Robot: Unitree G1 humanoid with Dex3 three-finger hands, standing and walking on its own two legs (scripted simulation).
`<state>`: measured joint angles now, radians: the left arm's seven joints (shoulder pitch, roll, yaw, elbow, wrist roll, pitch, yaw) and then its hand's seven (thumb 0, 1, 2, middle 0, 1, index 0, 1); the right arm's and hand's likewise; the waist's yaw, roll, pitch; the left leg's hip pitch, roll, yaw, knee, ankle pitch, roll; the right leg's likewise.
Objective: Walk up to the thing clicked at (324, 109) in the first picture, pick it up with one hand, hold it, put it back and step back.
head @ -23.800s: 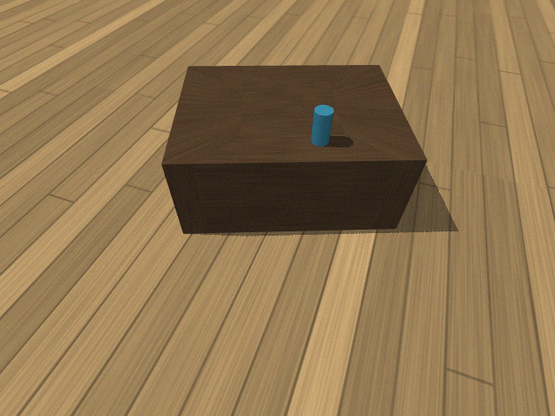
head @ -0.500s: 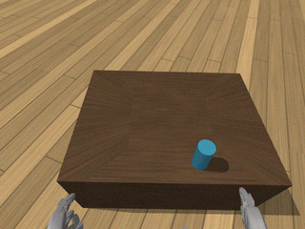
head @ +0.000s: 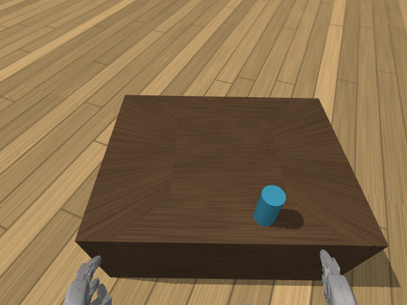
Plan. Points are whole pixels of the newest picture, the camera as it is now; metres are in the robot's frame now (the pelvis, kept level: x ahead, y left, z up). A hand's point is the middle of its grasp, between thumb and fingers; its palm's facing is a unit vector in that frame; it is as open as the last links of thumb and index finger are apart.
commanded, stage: home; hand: right
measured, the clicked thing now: (268, 206) +0.46 -0.20 -0.24
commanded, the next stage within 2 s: stand in 0.58 s
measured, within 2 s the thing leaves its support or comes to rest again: neither
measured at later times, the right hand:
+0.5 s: hand (304, 304) +0.16 -0.18 -0.06, palm faces +0.11 +0.95 -0.28, open 17.7 cm
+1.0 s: hand out of the picture +0.09 -0.25 -0.12, palm faces -0.04 +0.93 -0.37, open 12.4 cm
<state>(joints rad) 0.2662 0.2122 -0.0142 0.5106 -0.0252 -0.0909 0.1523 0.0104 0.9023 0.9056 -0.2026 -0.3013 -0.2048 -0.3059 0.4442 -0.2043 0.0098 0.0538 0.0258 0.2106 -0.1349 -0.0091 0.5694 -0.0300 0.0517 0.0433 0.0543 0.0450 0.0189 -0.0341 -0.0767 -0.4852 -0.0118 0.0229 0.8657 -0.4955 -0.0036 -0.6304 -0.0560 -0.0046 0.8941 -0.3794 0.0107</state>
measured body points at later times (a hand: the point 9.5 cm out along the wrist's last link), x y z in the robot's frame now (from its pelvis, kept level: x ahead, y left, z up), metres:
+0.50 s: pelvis -0.01 +0.00 +0.00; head +0.02 +0.01 +0.45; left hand +0.15 +0.25 -0.08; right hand +0.15 -0.23 -0.04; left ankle -0.03 +0.12 -0.69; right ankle +0.04 -0.12 -0.69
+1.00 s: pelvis +0.01 -0.01 +0.02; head +0.01 -0.01 +0.47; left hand +0.09 +0.29 -0.10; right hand +0.10 -0.30 -0.09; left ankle -0.03 +0.12 -0.69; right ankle +0.04 -0.12 -0.69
